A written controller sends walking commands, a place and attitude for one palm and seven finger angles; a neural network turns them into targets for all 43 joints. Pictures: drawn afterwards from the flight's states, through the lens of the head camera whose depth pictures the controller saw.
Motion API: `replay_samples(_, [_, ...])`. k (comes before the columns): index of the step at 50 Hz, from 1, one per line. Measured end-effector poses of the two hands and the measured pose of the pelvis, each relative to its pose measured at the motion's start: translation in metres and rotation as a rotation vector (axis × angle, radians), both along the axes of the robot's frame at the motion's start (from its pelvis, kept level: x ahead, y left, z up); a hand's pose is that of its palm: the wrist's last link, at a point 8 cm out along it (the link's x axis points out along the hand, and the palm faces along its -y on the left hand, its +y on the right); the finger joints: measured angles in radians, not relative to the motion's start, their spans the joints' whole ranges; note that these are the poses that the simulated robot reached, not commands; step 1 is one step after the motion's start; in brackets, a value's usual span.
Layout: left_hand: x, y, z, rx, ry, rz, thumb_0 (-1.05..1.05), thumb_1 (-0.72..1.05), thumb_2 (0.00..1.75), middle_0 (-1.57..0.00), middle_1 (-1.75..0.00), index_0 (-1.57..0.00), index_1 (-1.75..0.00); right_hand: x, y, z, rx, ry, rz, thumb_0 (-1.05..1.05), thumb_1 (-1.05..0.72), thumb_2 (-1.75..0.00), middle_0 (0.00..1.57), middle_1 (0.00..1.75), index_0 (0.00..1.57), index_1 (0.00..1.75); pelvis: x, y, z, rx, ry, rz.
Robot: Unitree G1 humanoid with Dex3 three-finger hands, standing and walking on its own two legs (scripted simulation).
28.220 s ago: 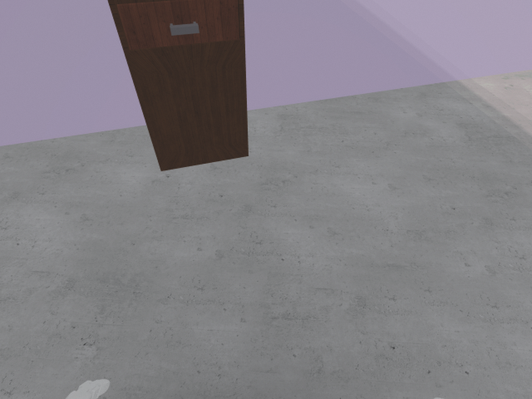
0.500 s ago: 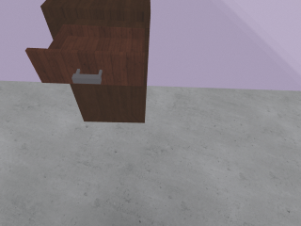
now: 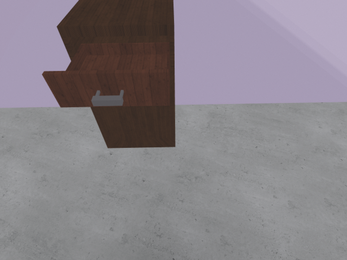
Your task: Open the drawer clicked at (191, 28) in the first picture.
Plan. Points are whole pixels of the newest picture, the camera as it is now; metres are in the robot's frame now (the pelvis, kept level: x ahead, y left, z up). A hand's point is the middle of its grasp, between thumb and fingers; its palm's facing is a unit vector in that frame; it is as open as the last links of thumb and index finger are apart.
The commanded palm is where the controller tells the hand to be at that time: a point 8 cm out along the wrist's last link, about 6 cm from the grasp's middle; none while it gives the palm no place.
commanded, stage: let the arm hang, fingers relaxed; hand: left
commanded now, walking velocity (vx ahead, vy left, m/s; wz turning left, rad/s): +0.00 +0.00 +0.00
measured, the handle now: (108, 96) +0.65 +0.29 -0.03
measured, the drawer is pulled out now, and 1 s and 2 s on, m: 0.28 0.28 0.28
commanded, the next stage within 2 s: look to check the result in 0.32 s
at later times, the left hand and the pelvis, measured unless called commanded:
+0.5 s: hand out of the picture -0.01 +0.16 -0.18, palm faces +0.04 -0.98 -0.19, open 7.3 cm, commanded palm none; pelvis +0.01 -0.01 +0.00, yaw +0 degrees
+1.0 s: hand out of the picture +0.02 +0.15 -0.17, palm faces +0.04 -0.98 -0.19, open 7.3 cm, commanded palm none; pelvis +0.02 -0.02 +0.00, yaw +0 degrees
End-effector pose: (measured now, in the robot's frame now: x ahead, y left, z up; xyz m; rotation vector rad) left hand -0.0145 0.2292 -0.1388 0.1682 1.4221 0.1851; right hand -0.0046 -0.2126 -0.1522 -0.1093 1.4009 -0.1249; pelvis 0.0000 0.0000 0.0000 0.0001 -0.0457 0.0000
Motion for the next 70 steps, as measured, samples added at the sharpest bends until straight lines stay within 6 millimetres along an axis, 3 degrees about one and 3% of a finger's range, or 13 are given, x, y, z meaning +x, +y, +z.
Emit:
replay_samples(8, [0.010, -0.019, -0.007, -0.044, -0.020, -0.006, 0.01, 0.91, 0.90, -0.20, -0.30, -0.20, -0.30, -0.020, 0.004, 0.002, 0.007, 0.046, -0.025, 0.01, -0.91, -0.89, 0.20, 0.30, 0.20, 0.30, -0.001, -0.004, 0.000, 0.001, 0.004, -0.001])
replay_samples(18, [0.003, -0.022, -0.007, -0.042, 0.015, 0.009, 0.01, 0.91, 0.90, -0.20, -0.30, -0.20, -0.30, -0.031, 0.008, 0.002, 0.017, 0.089, -0.047, 0.01, -0.91, -0.89, 0.20, 0.30, 0.20, 0.30, 0.003, -0.007, 0.000, 0.000, 0.012, -0.002])
replay_samples(39, [0.015, -0.030, -0.006, -0.043, 0.010, 0.014, 0.01, 0.91, 0.90, -0.20, -0.30, -0.20, -0.30, -0.001, 0.001, 0.001, 0.011, 0.042, -0.042, 0.01, -0.91, -0.89, 0.20, 0.30, 0.20, 0.30, 0.016, -0.011, 0.001, 0.001, 0.014, -0.009])
replay_samples(70, [0.028, -0.037, -0.003, -0.029, -0.001, 0.007, 0.01, 0.91, 0.90, -0.20, -0.30, -0.20, -0.30, 0.005, -0.013, 0.001, 0.010, 0.052, -0.043, 0.01, -0.91, -0.89, 0.20, 0.30, 0.20, 0.30, 0.023, -0.023, 0.002, 0.003, 0.015, -0.008])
